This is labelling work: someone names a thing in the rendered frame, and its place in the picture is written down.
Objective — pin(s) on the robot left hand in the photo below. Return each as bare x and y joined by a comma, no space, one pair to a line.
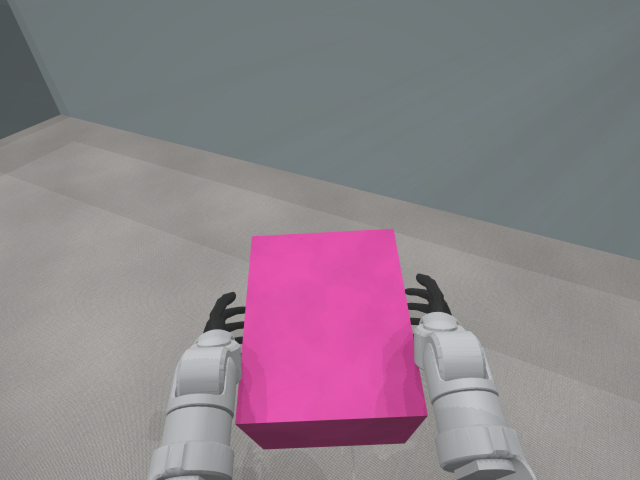
219,315

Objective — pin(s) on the robot left forearm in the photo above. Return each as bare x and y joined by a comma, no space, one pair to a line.
197,432

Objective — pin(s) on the robot right hand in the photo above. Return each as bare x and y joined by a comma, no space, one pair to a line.
433,295

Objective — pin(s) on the robot right forearm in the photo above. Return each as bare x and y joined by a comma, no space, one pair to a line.
474,440

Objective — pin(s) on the carton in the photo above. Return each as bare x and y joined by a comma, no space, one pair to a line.
328,349

